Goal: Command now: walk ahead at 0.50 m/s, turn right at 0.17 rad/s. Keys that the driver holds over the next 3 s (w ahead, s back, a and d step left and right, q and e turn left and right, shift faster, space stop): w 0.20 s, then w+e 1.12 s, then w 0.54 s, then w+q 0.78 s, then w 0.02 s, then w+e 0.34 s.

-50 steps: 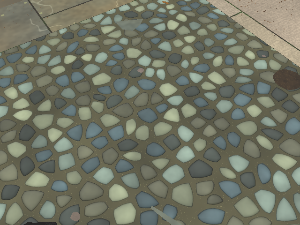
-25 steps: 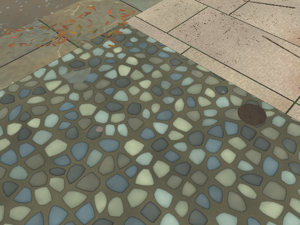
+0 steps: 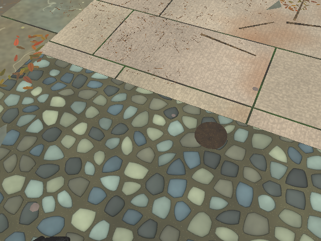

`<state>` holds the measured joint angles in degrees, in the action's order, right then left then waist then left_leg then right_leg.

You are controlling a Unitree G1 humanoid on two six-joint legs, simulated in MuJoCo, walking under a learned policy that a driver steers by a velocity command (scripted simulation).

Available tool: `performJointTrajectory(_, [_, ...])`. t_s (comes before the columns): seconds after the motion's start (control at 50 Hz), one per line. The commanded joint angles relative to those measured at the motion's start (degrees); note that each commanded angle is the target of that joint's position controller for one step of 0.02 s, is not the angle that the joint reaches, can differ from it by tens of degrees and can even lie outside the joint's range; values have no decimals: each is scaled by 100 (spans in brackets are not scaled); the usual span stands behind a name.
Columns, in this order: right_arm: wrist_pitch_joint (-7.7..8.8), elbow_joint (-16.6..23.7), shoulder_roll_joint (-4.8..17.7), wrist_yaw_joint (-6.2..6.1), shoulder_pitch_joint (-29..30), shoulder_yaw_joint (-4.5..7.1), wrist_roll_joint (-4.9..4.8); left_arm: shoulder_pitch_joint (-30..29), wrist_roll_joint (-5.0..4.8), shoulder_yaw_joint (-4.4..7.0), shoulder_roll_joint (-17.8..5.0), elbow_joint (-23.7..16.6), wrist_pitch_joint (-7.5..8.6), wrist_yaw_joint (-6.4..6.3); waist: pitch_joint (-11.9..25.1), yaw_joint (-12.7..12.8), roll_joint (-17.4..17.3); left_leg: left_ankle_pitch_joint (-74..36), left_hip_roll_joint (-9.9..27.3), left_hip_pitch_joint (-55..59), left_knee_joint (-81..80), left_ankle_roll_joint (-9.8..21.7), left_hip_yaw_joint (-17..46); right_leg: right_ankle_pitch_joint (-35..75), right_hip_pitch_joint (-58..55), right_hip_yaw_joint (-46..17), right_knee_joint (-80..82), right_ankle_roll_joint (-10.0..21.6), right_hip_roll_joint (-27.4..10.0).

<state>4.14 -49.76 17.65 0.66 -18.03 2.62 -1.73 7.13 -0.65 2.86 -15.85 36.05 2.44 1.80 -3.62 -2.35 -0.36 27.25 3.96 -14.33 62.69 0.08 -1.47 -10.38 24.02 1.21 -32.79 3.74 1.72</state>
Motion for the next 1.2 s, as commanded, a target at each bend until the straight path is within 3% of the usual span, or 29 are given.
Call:
performJointTrajectory(0.02, [242, 626, 723, -21, 526, 153, 55, 833, 35, 245, -763, -6, 124, -21, 753, 472, 406, -723, 406, -2533, 492, 92, 415, 916, -2471, -2091, 1674, 1092, -1540])
performJointTrajectory(0.04, [182, 563, 679, -5, 341, 156, 70, 678, 90, 205, -639, -24, 154, -23, 713, 282, 499, -976, 501, -2186, 371, 59, 479, 1089, -2078, -1873, 1871, 1076, -1425])
performJointTrajectory(0.1, [13, 493, 443, -6, 245, 122, 113, 614, 57, 220, -680, 114, 274, -46, 530, 103, 384, -1370, 523, -2043, -83, -128, 421, 1404, -1561, -1446, 2318, 1185, -1367])
performJointTrajectory(0.2, [31, 748, 263, 27, 1198, 49, 160, 909, 55, 235, -822, 433, 270, -161, 119, 377, 315, -2967, 374, -2292, -1891, -255, 328, 1432, -1533, -746, 2520, 937, -1088])
performJointTrajectory(0.26, [101, 958, 193, 95, 1890, 0, 140, 1334, -19, 269, -962, 687, 233, -193, -47, 626, 264, -3469, 114, -2007, -2776, -240, 245, 1069, -1584, -818, 2490, 875, -1114])
performJointTrajectory(0.32, [166, 1102, 320, 176, 2168, 25, 127, 1539, -74, 302, -1020, 873, 157, -231, -106, 622, 304, -3234, 4, -2066, -3276, -119, 414, 1127, -2124, -1105, 2117, 817, -1362])
performJointTrajectory(0.38, [228, 1036, 530, 199, 1822, 102, 140, 1508, -59, 343, -1070, 959, 64, -282, 99, 362, 499, -2615, -135, -1459, -3489, 66, 379, 1717, -2452, -1367, 1575, 640, -1482])
performJointTrajectory(0.4, [247, 911, 655, 173, 1336, 178, 144, 1418, -42, 334, -1060, 951, 33, -286, 380, 75, 521, -2504, -279, -708, -3641, 185, 210, 2396, -2373, -1280, 1035, 528, -1300])
performJointTrajectory(0.42, [258, 718, 917, 120, 514, 300, 172, 1425, 17, 261, -885, 922, 20, -283, 1037, -299, 438, -2632, -94, 653, -3480, 389, 293, 2419, -1920, -1082, -12, 347, -956])
performJointTrajectory(0.44, [242, 654, 1349, 73, -332, 399, 255, 1699, 147, 124, -476, 779, 41, -282, 2033, -461, -385, -2581, 1099, 2573, -3166, 824, 1551, 745, -558, -793, -1889, 84, -368])
performJointTrajectory(0.46, [170, 527, 1453, 106, -541, 432, 240, 2390, -42, 12, -58, 736, 138, -258, 2719, -163, -2015, -985, 2048, 3845, -4138, 1493, 4087, -2383, 1183, -756, -3511, -199, 274])
performJointTrajectory(0.48, [159, 584, 861, 98, -394, 286, 166, 1963, -183, 162, -735, 824, 158, -261, 2116, -357, -1204, 22, 1878, 3396, -4532, 1267, 4029, -2230, 1702, -1160, -4089, -189, -83])
performJointTrajectory(0.5, [152, 621, 624, 64, 5, 219, 153, 1388, -224, 244, -974, 662, 144, -269, 1291, -346, -799, -105, 1744, 2605, -4645, 1044, 3128, -1696, 1930, -964, -4095, -172, -324])
performJointTrajectory(0.52, [156, 638, 505, 58, 359, 178, 199, 1146, -160, 244, -911, 623, 120, -290, 861, -188, -438, -762, 1541, 1842, -4787, 971, 2503, -1256, 1729, -841, -3933, -189, -565])
performJointTrajectory(0.54, [169, 611, 380, 50, 579, 156, 240, 1096, -107, 262, -800, 608, 87, -287, 594, -26, -484, -1269, 1368, 1280, -4940, 954, 1999, -959, 1498, -856, -3664, -199, -734])
performJointTrajectory(0.62, [276, 479, 401, 18, 808, 202, 234, 1108, -113, 236, -403, 544, -139, -269, 264, 233, -524, -2203, 1220, 559, -5459, 1037, 831, -521, 1202, -752, -3172, -277, -980])
performJointTrajectory(0.74, [193, 328, 714, -77, 685, 313, 214, 269, -63, 158, -260, 247, -90, -94, 41, 39, -285, -2938, 1043, 815, -5624, 957, -399, 1030, 1279, -398, -1347, -325, -933])
performJointTrajectory(0.84, [11, 164, 952, -105, 319, 404, 70, -467, -63, 141, -300, -90, -101, 68, -178, -150, -223, -3293, 1278, 1616, -5401, 809, -811, 901, 1284, -27, -458, -120, -782])
performJointTrajectory(0.9, [-119, 180, 1175, -130, 414, 483, -36, -124, -30, 288, -585, -132, -145, 99, 185, 221, -431, -5607, 1307, 2001, -4319, 628, -1066, 43, 517, 385, -356, 200, -325])
performJointTrajectory(0.94, [-188, 238, 1035, -157, 494, 422, -26, 1563, -71, 621, -1133, 338, -191, 12, 1058, 1116, -208, -5798, 930, 1128, -1973, 305, -1322, 245, -1882, 439, 89, 594, 167])
performJointTrajectory(0.96, [-150, 430, 459, -151, 269, 235, 242, 2058, -126, 782, -1748, 468, -240, -115, 1408, 1004, 1046, -2405, 394, -825, 66, -29, -1353, 22, -3508, -1602, 325, 1128, -995])
performJointTrajectory(0.98, [51, 707, 122, -98, 128, 70, 233, 1725, -108, 729, -1964, 190, -116, -63, 2256, 565, 1644, 829, -663, -2524, 1506, -197, -59, -1433, -4565, -4810, 1389, 2146, -2027])
performJointTrajectory(1.0, [232, 793, 690, -27, 828, 192, -4, 1661, -82, 555, -1382, 158, 4, 1, 1954, 929, 781, 468, -340, -3158, 1711, -63, 631, -1478, -4414, -4550, 1808, 1825, -2013])
performJointTrajectory(1.02, [347, 897, 733, 5, 1079, 195, -101, 1489, -49, 483, -1175, 197, 91, 7, 1280, 825, 644, -69, -107, -3309, 1383, 92, 559, -1058, -3769, -3743, 1785, 1600, -1832])
performJointTrajectory(1.04, [396, 806, 665, -41, 1047, 191, 18, 1111, -52, 434, -1030, 169, 125, 0, 930, 549, 163, -514, 142, -2961, 864, 107, 593, -430, -2985, -3113, 1744, 1384, -1566])
performJointTrajectory(1.06, [375, 742, 725, -69, 989, 237, 149, 793, -30, 368, -837, 102, 132, -25, 747, 351, 198, -798, 287, -2568, 389, 65, 622, 177, -2400, -2646, 1797, 1276, -1362])
performJointTrajectory(1.08, [308, 716, 736, -50, 901, 256, 176, 634, 33, 326, -763, 20, 131, -56, 689, 210, 335, -991, 348, -2249, 217, 20, 647, 507, -2023, -2454, 1918, 1256, -1244])
performJointTrajectory(1.14, [148, 759, 544, -47, 978, 231, 255, 734, 0, 355, -894, 50, 165, -161, 567, 157, 236, -1419, 239, -2069, -506, -252, 494, 1295, -1496, -1999, 2080, 1316, -1069])
performJointTrajectory(1.2, [118, 970, 358, -46, 1626, 161, 249, 991, -19, 381, -997, 160, 138, -268, 325, 366, 304, -2443, 42, -2106, -1773, -433, 464, 1118, -1262, -1682, 2094, 1122, -819])
